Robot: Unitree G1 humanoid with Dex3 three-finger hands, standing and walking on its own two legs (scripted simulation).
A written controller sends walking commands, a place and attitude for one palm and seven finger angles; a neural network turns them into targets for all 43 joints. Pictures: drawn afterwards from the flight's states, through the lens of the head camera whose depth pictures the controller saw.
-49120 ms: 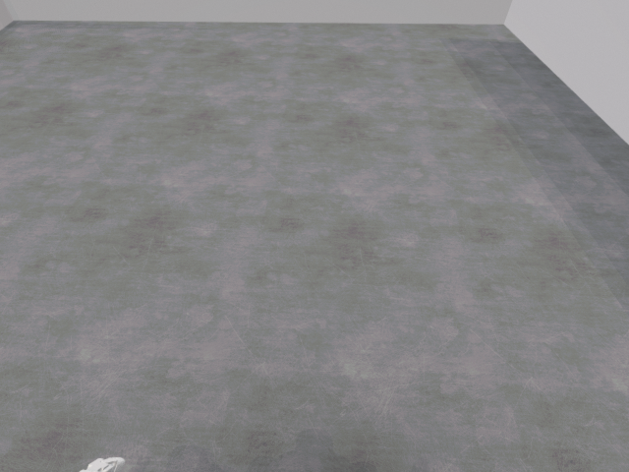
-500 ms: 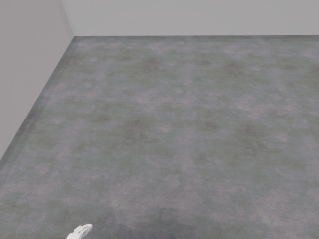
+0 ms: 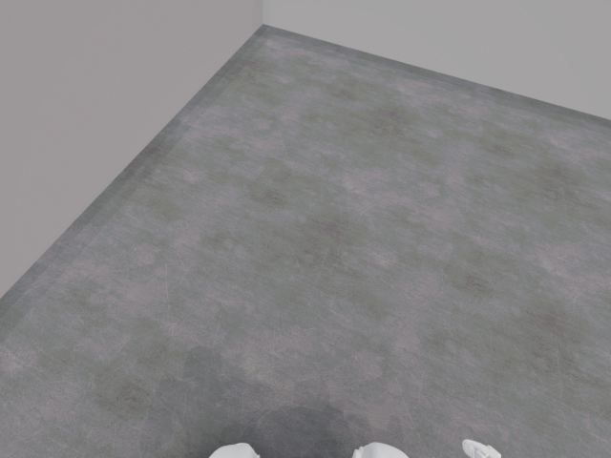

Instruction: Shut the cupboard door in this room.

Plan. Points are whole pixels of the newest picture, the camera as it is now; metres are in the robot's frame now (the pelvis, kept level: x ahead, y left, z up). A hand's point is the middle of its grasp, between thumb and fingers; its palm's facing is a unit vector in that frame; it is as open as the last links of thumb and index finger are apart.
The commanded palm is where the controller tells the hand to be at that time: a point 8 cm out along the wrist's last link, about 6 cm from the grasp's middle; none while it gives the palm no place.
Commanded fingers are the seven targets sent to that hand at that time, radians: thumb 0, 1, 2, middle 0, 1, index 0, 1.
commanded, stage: walk to a spot facing it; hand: left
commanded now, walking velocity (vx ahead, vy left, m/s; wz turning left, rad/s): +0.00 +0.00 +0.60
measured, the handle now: out of the picture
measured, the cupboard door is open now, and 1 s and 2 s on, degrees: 91 91 91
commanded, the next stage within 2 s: none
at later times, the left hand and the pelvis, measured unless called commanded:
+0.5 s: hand out of the picture +0.09 +0.18 -0.14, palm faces +0.28 -0.92 -0.27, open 7.3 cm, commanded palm none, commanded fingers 0.00 0.90 0.90 -0.20 -0.30 -0.20 -0.30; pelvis +0.01 -0.05 +0.00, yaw +17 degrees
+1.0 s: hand out of the picture -0.14 +0.14 -0.17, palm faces +0.63 -0.73 -0.27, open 7.4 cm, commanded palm none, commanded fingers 0.00 0.90 0.90 -0.20 -0.30 -0.20 -0.30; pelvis -0.01 -0.04 +0.00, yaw +37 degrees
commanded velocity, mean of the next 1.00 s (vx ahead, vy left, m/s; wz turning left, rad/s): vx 0.00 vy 0.00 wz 0.60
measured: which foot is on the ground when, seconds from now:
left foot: down 0.00-0.48, up 0.50-0.96, down 0.98-1.00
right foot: up 0.00-0.46, down 0.48-0.98, up 1.00-1.00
